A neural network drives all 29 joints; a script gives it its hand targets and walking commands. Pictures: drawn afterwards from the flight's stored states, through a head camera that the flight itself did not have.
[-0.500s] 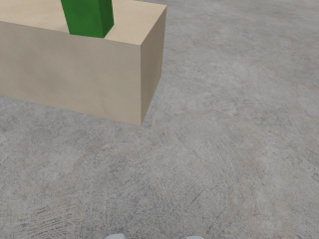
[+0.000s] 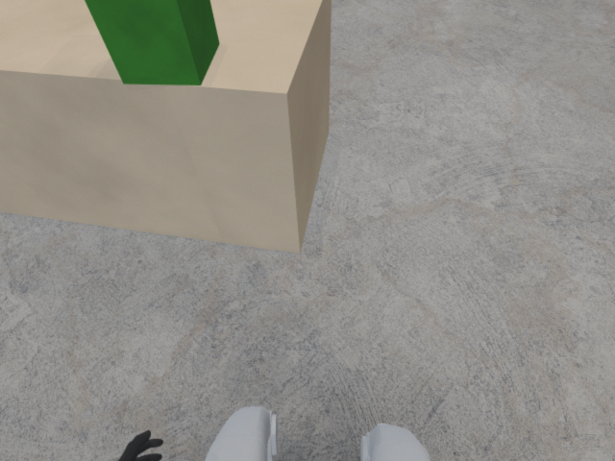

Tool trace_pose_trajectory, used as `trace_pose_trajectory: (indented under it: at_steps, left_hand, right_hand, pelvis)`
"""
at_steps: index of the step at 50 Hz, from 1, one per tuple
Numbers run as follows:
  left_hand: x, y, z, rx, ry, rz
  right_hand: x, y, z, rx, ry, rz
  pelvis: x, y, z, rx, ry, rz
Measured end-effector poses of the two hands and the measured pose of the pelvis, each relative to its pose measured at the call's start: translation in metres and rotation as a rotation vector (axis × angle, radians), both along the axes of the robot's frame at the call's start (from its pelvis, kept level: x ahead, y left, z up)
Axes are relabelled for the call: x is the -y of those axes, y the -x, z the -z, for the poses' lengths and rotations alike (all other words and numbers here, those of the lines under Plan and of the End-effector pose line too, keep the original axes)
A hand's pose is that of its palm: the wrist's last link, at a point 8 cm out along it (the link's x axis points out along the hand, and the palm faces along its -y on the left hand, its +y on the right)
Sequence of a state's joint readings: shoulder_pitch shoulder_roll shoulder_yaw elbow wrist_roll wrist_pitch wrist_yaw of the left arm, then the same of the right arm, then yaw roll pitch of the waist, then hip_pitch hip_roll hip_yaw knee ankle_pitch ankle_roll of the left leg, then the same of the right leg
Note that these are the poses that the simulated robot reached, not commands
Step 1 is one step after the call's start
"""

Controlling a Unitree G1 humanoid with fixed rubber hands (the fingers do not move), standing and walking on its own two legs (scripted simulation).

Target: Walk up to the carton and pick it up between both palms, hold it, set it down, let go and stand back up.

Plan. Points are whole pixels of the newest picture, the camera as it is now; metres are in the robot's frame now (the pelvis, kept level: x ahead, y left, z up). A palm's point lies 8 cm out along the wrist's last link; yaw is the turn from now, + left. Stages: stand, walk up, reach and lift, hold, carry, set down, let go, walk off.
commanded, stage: walk up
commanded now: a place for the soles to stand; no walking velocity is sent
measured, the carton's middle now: (157, 12) +1.04 +0.34 +0.09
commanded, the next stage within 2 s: none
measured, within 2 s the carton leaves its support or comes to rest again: neither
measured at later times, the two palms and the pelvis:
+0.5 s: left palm (67, 308) +0.35 +0.40 -0.09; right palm (374, 381) +0.23 -0.09 -0.11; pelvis +0.21 +0.16 +0.01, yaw -5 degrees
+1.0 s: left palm (6, 281) +0.43 +0.57 -0.12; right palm (283, 235) +0.50 +0.05 -0.10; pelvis +0.40 +0.30 -0.01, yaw -5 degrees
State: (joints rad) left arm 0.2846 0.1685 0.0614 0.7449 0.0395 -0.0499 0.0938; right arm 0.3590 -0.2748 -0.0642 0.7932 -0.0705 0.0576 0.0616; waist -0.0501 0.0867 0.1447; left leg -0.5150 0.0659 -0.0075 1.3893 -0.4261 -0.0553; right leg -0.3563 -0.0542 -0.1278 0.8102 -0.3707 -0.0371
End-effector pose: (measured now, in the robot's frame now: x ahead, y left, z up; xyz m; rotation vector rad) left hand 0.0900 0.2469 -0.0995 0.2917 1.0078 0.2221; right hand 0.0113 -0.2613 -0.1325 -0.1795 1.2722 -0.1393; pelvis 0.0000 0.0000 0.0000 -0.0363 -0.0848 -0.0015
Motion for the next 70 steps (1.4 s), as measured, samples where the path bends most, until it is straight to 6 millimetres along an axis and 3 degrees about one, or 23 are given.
trace_pose_trajectory:
  at_steps: [3,7,10,12,15,19,25,29,33,39,44,49,51,54,60,64,67,70]
  left_hand:
    - [-0.022,0.003,0.002,-0.038,0.014,-0.028]
    - [-0.058,-0.003,0.010,-0.076,0.038,-0.052]
    - [-0.093,-0.018,0.026,-0.115,0.061,-0.056]
    - [-0.117,-0.034,0.039,-0.147,0.069,-0.043]
    - [-0.143,-0.075,0.044,-0.157,0.060,-0.023]
    - [-0.160,-0.151,0.026,-0.066,0.041,0.039]
    - [-0.156,-0.262,-0.012,0.063,0.039,0.157]
    - [-0.150,-0.318,-0.022,0.148,0.012,0.229]
    - [-0.171,-0.332,-0.022,0.144,-0.035,0.166]
    - [-0.216,-0.315,-0.023,0.035,-0.060,0.059]
    - [-0.258,-0.310,-0.013,-0.045,-0.033,0.022]
    - [-0.311,-0.332,0.019,-0.121,0.015,0.020]
    - [-0.329,-0.350,0.030,-0.148,0.026,0.031]
    - [-0.345,-0.393,0.032,-0.135,0.023,0.064]
    - [-0.350,-0.490,0.004,-0.006,0.027,0.173]
    - [-0.343,-0.543,-0.015,0.069,0.021,0.247]
    - [-0.347,-0.568,-0.020,0.124,-0.010,0.281]
    - [-0.367,-0.573,-0.024,0.126,-0.047,0.234]
  right_hand:
    - [-0.013,-0.072,-0.016,0.118,0.018,-0.052]
    - [-0.049,-0.158,-0.034,0.242,0.026,-0.123]
    - [-0.086,-0.211,-0.041,0.329,0.036,-0.152]
    - [-0.108,-0.233,-0.039,0.380,0.045,-0.143]
    - [-0.134,-0.239,-0.033,0.366,0.046,-0.092]
    - [-0.154,-0.225,-0.028,0.256,0.043,-0.010]
    - [-0.166,-0.215,-0.022,0.132,0.036,0.069]
    - [-0.170,-0.225,-0.003,0.071,0.016,0.078]
    - [-0.178,-0.258,0.008,0.024,-0.005,0.030]
    - [-0.203,-0.347,-0.005,0.121,-0.012,-0.024]
    - [-0.246,-0.422,-0.023,0.211,-0.023,-0.077]
    - [-0.298,-0.481,-0.030,0.295,0.005,-0.095]
    - [-0.316,-0.490,-0.030,0.318,0.023,-0.076]
    - [-0.333,-0.486,-0.029,0.286,0.045,-0.004]
    - [-0.352,-0.461,-0.028,0.165,0.062,0.112]
    - [-0.362,-0.454,-0.018,0.101,0.050,0.148]
    - [-0.373,-0.460,-0.001,0.056,0.022,0.138]
    - [-0.387,-0.477,0.007,0.018,0.001,0.102]
  pelvis:
    - [-0.019,-0.025,-0.004,-0.003,0.007,-0.011]
    - [-0.051,-0.061,-0.003,-0.010,0.019,-0.012]
    - [-0.083,-0.093,0.006,-0.016,0.015,0.004]
    - [-0.102,-0.112,0.015,-0.014,-0.010,0.019]
    - [-0.121,-0.136,0.018,-0.018,-0.019,0.033]
    - [-0.137,-0.166,0.008,-0.018,-0.045,0.053]
    - [-0.158,-0.213,-0.006,-0.037,-0.054,0.088]
    - [-0.165,-0.245,0.003,-0.043,-0.043,0.102]
    - [-0.177,-0.271,0.007,-0.022,-0.025,0.076]
    - [-0.208,-0.313,-0.003,-0.010,-0.004,0.058]
    - [-0.242,-0.348,-0.007,-0.011,0.006,0.056]
    - [-0.290,-0.389,0.008,-0.007,-0.010,0.080]
    - [-0.306,-0.403,0.013,-0.003,-0.020,0.096]
    - [-0.323,-0.419,0.012,-0.003,-0.021,0.110]
    - [-0.349,-0.452,-0.002,-0.011,-0.044,0.144]
    - [-0.364,-0.473,-0.005,-0.022,-0.045,0.168]
    - [-0.373,-0.486,0.002,-0.024,-0.033,0.172]
    - [-0.386,-0.497,0.004,-0.014,-0.022,0.148]
